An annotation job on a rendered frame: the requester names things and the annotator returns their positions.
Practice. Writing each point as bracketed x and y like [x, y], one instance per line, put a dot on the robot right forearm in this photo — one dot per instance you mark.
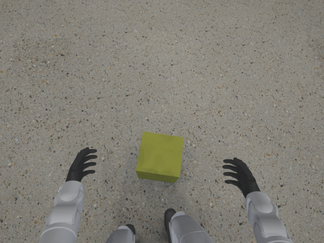
[263, 216]

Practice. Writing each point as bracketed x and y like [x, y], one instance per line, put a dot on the left robot hand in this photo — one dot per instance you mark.
[76, 172]

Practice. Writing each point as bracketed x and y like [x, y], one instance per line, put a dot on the robot left thigh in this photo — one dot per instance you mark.
[121, 236]

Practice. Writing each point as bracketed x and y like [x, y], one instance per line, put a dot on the right robot hand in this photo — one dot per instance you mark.
[246, 182]

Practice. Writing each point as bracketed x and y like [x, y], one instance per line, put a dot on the carton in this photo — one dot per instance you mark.
[160, 157]

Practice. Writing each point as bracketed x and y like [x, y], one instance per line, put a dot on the robot left forearm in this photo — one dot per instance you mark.
[63, 222]

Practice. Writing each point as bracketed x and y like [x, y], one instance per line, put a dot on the robot right foot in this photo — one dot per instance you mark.
[169, 213]

